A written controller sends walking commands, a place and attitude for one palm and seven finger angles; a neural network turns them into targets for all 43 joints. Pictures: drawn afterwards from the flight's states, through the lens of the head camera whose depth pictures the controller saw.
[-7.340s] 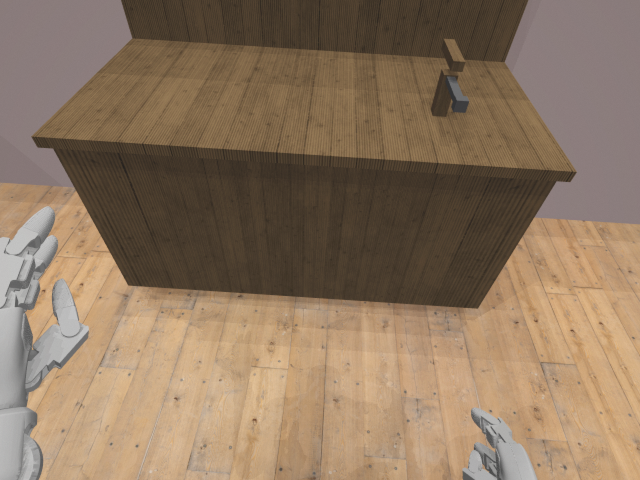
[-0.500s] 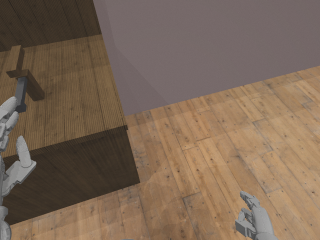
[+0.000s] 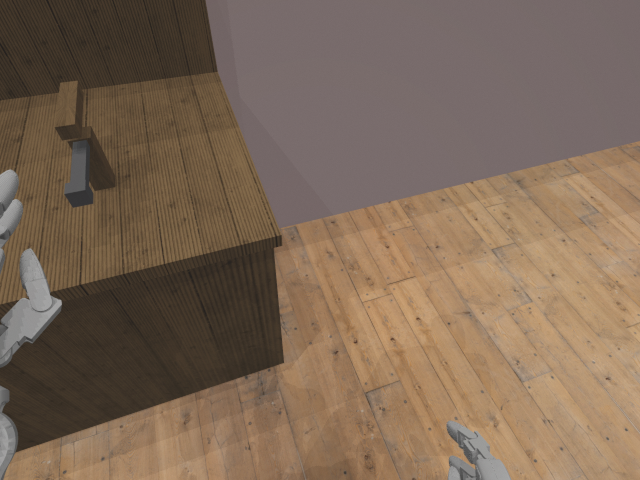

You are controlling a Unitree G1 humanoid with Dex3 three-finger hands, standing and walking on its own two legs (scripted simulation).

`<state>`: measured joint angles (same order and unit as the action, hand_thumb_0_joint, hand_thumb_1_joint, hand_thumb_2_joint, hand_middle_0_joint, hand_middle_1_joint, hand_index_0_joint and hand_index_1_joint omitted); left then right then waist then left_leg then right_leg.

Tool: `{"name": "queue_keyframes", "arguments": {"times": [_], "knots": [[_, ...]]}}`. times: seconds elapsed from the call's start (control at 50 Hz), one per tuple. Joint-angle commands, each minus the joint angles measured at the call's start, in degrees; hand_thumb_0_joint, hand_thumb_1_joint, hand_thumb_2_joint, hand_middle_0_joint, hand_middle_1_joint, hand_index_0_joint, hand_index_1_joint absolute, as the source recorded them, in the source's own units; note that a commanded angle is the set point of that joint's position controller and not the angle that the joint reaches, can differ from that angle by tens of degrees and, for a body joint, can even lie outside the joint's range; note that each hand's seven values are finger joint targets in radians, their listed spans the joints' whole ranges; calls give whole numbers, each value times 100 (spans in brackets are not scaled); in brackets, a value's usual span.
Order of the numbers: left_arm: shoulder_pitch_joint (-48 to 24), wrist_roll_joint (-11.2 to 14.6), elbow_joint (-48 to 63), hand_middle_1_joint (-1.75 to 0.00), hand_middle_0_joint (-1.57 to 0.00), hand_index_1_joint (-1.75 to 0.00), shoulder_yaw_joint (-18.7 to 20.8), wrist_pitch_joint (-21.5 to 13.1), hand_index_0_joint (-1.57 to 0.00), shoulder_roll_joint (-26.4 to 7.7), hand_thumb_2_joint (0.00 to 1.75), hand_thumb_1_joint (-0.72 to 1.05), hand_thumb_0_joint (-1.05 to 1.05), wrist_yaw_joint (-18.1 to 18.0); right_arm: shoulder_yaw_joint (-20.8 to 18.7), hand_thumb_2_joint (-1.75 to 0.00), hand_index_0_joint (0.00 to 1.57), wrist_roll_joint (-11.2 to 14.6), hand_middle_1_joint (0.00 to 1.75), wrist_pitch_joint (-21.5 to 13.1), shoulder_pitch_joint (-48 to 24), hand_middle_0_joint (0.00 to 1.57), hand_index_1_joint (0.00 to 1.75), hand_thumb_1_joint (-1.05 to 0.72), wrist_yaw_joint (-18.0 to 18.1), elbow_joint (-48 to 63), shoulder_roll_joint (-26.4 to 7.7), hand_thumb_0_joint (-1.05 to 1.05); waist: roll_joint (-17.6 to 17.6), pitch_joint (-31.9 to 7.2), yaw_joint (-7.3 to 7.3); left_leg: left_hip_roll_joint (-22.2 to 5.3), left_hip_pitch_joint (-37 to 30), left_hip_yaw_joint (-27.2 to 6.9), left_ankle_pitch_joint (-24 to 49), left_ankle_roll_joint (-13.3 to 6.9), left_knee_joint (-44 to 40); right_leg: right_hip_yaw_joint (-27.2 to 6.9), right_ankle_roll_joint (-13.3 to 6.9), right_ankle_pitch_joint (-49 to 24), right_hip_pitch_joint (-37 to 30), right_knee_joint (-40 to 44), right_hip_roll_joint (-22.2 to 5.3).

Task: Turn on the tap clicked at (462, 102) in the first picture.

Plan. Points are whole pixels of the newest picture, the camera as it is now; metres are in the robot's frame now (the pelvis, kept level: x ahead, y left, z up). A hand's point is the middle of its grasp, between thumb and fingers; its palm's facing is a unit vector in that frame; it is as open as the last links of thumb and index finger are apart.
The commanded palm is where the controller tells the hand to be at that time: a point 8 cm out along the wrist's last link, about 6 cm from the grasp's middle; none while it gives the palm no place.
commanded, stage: come to a stop and stand still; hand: left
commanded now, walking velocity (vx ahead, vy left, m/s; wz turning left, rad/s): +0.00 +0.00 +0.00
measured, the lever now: (79, 193) +0.48 +0.39 +0.06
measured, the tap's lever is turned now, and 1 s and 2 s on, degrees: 0 0 0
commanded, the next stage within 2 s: look again from close up in 0.90 s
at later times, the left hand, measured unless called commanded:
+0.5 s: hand (58, 288) +0.25 +0.26 +0.17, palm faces +0.42 -0.83 -0.37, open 7.4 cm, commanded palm +0.19 +0.29 +0.18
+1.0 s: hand (70, 299) +0.24 +0.25 +0.16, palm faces +0.42 -0.83 -0.35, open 7.4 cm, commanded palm +0.18 +0.28 +0.18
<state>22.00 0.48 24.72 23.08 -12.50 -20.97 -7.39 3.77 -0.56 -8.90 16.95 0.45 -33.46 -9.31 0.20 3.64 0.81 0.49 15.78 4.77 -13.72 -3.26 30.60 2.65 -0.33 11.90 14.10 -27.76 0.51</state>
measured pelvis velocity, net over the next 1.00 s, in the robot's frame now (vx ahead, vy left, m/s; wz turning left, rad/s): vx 0.03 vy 0.00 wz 0.03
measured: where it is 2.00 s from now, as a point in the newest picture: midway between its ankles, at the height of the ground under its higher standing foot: outside the picture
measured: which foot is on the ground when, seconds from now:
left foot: down 0.00-1.00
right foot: down 0.00-1.00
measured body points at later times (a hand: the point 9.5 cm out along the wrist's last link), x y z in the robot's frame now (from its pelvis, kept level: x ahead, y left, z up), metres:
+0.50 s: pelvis +0.03 +0.01 +0.01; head +0.05 +0.02 +0.46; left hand +0.22 +0.30 +0.19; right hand +0.23 -0.20 -0.06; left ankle +0.03 +0.08 -0.73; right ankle +0.03 -0.11 -0.73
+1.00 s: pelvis +0.03 +0.00 +0.01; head +0.04 +0.00 +0.46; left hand +0.21 +0.29 +0.18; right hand +0.21 -0.23 -0.07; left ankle +0.03 +0.08 -0.73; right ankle +0.03 -0.11 -0.73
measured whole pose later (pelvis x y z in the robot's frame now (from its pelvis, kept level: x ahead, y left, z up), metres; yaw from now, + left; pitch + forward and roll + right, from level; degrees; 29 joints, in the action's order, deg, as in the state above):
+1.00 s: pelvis +0.03 +0.00 +0.01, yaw +1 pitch +0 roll -1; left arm 26.3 2.9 26.5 18.6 -8.2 -19.0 -8.5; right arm 1.6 -0.5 -3.9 12.5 3.7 -32.8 -12.2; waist -0.8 0.5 -0.3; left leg 0.5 12.5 2.9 -12.9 -2.7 25.0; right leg 4.2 -0.8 11.2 9.4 -20.3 1.0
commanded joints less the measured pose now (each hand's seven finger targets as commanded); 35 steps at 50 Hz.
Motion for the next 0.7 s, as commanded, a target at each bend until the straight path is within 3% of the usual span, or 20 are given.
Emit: {"name": "queue_keyframes", "arguments": {"times": [0.0, 0.08, 0.14, 0.18, 0.24, 0.32, 0.38, 0.54, 0.68], "knots": [[119, 97, 964, -30, -20, -30, 399, -341, -20, -618, 90, 90, 0, -47, -476, -90, 20, 40, 30, -319, -742, 20, 30, -90, 90, 892, -934, 0, 193, -933, -123, -483, 120, -709, -628, 232, -975, -540, -117, 89, -673, 763, -289], [-101, 74, 1039, -30, -20, -30, 239, -270, -20, -587, 90, 90, 0, -51, -470, -90, 20, 49, 30, -223, -783, 20, 30, -90, 158, 839, -976, 0, -302, -784, -92, -593, -53, -872, -556, 282, -1352, -418, -53, 72, -387, 692, -200], [-538, 27, 1334, -30, -20, -30, 338, -280, -20, -796, 90, 90, 0, -105, -463, -90, 20, 43, 30, -176, -913, 20, 30, -90, 238, 885, -951, 0, -665, -729, -124, -688, -84, -997, -717, 300, -1658, -302, -12, -12, -378, 489, -127], [-518, 17, 1311, -30, -20, -30, 292, -281, -20, -730, 90, 90, 0, -133, -463, -90, 20, 18, 30, -159, -899, 20, 30, -90, 274, 922, -928, 0, -644, -766, -149, -723, -113, -1044, -595, 297, -1663, -282, -24, -155, -467, 457, -143], [-533, 41, 1469, -30, -20, -30, 349, -274, -20, -812, 90, 90, 0, -162, -475, -90, 20, -5, 30, -131, -948, 20, 30, -90, 285, 953, -919, 0, -591, -923, -157, -616, -329, -889, 199, 385, -1432, -285, -56, -533, -544, 482, -181], [-192, 88, 1424, -30, -20, -30, 266, -225, -20, -667, 90, 90, 0, -159, -508, -90, 20, -10, 30, -68, -894, 20, 30, -90, 267, 983, -933, 0, -475, -1168, -151, -543, -508, -734, 1466, 448, -1036, -276, -96, -1120, -758, 501, -215], [43, 135, 1372, -30, -20, -30, 268, -167, -20, -653, 90, 90, 0, -141, -502, -90, 20, 0, 30, -3, -907, 20, 30, -90, 262, 1005, -921, 0, -420, -1265, -144, -535, -577, -704, 2004, 496, -868, -278, -100, -1403, -811, 501, -240], [-19, 200, 1517, -30, -20, -30, 306, -50, -20, -761, 90, 90, 0, -148, -455, -90, 20, 5, 30, 138, -1007, 20, 30, -90, 330, 1045, -901, 0, -442, -1269, -134, -502, -528, -680, 1933, 439, -814, -337, -97, -1606, -878, 565, -284], [-77, 211, 1364, -30, -20, -30, 192, 19, -20, -670, 90, 90, 0, -178, -456, -90, 20, 12, 30, 173, -1010, 20, 30, -90, 376, 1020, -883, 0, -290, -1103, -139, -443, -305, -694, 1067, 326, -951, -421, -91, -1232, -926, 773, -310]]}}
